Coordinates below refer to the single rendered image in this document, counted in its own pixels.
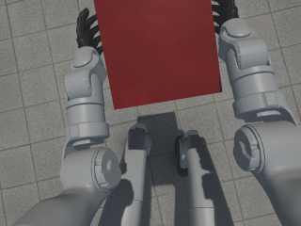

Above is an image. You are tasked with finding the robot right upper arm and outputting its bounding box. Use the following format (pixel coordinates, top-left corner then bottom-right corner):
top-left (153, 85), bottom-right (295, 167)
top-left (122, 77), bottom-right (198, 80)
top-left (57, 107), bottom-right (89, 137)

top-left (232, 121), bottom-right (301, 226)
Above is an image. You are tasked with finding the robot right forearm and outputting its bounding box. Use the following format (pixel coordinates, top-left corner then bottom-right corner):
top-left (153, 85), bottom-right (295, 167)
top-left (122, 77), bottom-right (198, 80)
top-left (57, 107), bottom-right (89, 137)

top-left (218, 18), bottom-right (301, 131)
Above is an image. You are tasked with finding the robot right hand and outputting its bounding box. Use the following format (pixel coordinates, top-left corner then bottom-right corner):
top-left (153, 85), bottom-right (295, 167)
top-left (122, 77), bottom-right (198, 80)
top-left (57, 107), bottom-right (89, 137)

top-left (212, 0), bottom-right (239, 35)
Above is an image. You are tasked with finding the robot left forearm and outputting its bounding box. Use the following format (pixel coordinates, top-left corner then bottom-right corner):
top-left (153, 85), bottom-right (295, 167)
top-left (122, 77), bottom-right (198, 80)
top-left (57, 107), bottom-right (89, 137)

top-left (59, 46), bottom-right (110, 180)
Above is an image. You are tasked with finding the left robot thigh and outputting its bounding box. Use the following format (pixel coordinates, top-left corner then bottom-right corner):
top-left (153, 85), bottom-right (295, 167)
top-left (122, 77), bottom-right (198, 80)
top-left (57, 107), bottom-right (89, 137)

top-left (98, 127), bottom-right (152, 226)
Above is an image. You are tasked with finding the robot left hand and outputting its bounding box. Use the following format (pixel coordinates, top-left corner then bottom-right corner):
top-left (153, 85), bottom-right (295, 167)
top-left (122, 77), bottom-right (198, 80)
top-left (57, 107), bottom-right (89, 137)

top-left (76, 8), bottom-right (103, 55)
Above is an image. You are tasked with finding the left robot shin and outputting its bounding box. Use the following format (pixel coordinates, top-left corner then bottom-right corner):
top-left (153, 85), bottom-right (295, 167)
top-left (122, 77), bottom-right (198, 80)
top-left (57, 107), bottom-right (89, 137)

top-left (125, 122), bottom-right (148, 142)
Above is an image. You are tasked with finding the carton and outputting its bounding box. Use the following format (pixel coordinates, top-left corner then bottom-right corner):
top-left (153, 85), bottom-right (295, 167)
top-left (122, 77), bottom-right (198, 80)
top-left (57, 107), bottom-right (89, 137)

top-left (93, 0), bottom-right (223, 110)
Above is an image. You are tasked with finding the robot left upper arm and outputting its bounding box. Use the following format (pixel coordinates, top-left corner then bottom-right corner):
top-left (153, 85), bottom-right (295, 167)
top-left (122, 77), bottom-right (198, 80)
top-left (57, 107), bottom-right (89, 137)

top-left (12, 146), bottom-right (122, 226)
